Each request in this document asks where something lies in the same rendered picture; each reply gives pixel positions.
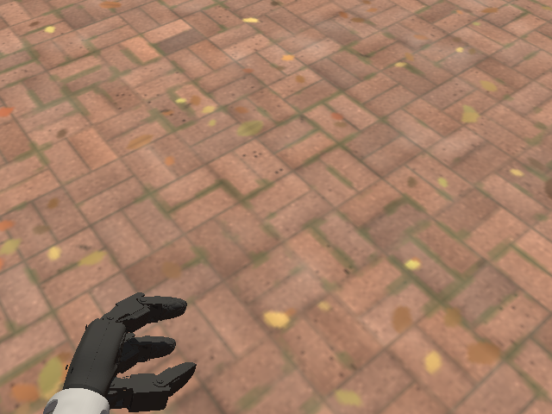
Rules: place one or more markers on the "left robot hand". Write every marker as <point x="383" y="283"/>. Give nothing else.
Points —
<point x="109" y="346"/>

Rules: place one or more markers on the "left robot forearm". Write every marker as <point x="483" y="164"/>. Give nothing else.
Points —
<point x="77" y="401"/>

